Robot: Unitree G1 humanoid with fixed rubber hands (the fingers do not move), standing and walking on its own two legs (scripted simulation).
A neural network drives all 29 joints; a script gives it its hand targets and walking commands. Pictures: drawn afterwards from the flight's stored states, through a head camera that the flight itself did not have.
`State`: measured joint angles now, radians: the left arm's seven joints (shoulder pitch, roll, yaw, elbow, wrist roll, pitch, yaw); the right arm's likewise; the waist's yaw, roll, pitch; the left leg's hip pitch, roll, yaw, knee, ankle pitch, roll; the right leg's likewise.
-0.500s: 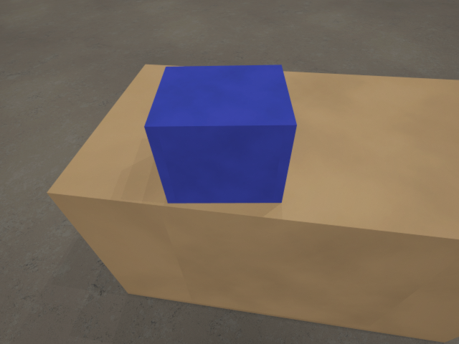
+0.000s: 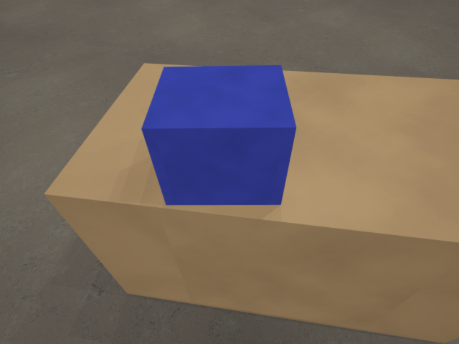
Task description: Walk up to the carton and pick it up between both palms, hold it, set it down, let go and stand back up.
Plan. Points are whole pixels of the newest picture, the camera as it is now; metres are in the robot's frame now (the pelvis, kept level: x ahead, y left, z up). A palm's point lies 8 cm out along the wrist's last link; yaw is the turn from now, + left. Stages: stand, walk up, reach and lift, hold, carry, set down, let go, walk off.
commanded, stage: stand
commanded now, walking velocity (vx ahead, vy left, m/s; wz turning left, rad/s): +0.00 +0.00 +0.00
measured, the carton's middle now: (222, 136) +0.55 +0.02 +0.05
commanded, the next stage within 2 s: none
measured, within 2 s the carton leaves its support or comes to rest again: neither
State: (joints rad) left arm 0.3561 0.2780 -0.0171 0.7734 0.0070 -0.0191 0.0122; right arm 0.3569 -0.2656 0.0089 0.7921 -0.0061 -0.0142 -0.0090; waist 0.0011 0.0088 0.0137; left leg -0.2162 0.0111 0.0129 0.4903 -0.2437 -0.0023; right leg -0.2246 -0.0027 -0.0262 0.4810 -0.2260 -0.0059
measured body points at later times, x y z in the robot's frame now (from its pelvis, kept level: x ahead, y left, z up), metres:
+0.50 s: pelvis +0.00 +0.00 +0.00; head +0.00 +0.00 +0.45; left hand +0.06 +0.27 -0.13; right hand +0.05 -0.26 -0.13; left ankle +0.01 +0.12 -0.74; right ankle +0.02 -0.11 -0.74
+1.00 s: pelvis +0.01 +0.00 +0.00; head +0.01 +0.00 +0.45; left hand +0.05 +0.26 -0.13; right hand +0.04 -0.26 -0.13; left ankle +0.01 +0.12 -0.74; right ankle +0.02 -0.11 -0.74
